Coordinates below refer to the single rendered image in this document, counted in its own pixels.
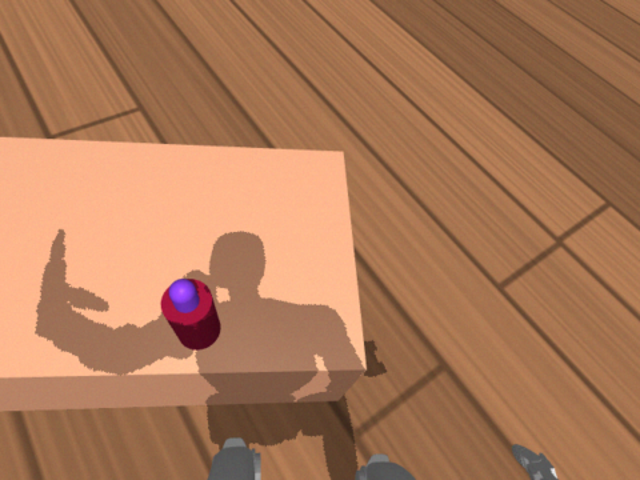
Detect right robot hand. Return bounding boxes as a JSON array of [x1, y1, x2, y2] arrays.
[[512, 444, 559, 480]]

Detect bottle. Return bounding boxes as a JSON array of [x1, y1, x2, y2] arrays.
[[161, 279, 221, 350]]

